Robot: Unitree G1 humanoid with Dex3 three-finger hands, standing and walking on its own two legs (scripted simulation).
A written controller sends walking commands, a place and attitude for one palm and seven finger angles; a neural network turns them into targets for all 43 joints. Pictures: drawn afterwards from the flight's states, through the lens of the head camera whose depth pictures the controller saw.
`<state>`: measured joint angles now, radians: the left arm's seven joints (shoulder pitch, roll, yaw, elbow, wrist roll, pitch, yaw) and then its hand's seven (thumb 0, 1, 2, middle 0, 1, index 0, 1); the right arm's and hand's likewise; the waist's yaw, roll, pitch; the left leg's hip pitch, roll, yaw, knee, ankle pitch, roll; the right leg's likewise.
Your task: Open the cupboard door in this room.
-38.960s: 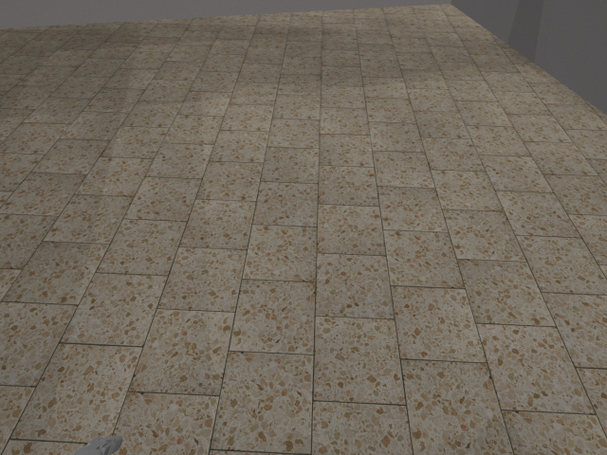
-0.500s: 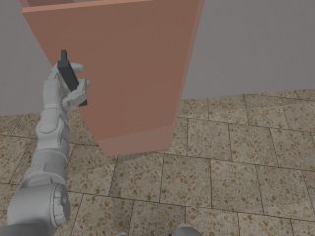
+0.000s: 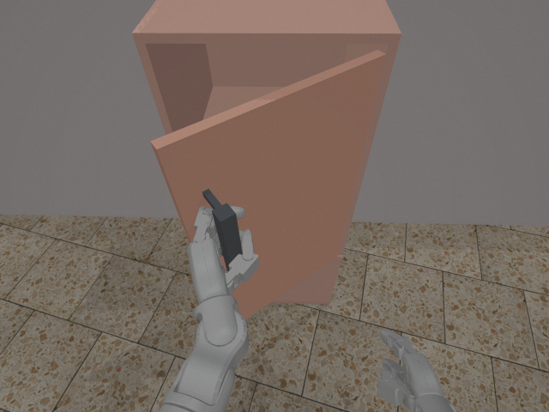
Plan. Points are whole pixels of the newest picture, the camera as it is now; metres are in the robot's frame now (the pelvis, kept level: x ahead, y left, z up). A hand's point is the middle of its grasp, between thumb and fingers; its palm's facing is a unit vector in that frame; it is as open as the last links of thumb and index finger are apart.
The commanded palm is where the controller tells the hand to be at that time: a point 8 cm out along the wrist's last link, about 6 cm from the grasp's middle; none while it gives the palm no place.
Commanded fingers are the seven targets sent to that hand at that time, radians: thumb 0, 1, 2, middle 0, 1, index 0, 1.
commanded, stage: pull the door open along its arc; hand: left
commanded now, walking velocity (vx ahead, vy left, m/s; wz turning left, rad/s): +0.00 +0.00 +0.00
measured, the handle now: (223, 235) +0.36 +0.10 +0.06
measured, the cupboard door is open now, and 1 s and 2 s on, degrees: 38 43 46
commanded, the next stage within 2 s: open thumb and fingers to let go in 0.16 s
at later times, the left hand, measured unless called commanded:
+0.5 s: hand (262, 270) +0.29 +0.04 +0.08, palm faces +0.41 -0.91 -0.04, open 7.2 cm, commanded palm +0.25 +0.07 +0.07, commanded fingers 0.00 -0.01 0.51 -0.34 -1.25 -0.34 -1.25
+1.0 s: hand (261, 270) +0.29 +0.04 +0.07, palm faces +0.34 -0.94 -0.03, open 14.7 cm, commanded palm +0.25 +0.08 +0.07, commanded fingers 0.00 -0.50 0.30 -0.17 -0.40 -0.17 -0.40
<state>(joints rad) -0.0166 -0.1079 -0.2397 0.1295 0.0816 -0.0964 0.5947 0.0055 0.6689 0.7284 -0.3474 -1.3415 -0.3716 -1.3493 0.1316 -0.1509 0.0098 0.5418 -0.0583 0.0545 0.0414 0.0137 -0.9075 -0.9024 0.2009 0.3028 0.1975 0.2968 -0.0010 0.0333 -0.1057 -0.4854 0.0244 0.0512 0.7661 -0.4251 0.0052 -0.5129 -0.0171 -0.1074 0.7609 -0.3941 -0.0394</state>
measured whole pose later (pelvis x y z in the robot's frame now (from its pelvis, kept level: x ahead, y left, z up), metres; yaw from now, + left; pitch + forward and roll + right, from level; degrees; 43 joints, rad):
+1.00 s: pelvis -0.03 -0.01 -0.01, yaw -1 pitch +7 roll +1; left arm -0.06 -0.12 -0.23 0.21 0.08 -0.13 0.65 -0.01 -0.47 0.31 -0.27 -0.86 -0.25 -0.86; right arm 0.17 -0.18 0.00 0.60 -0.06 0.02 -0.01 0.02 -0.91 -0.90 0.20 0.30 0.20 0.30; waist -0.01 0.04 -0.10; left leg -0.51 -0.01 -0.03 0.80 -0.40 -0.02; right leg -0.55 0.00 -0.09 0.81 -0.37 -0.06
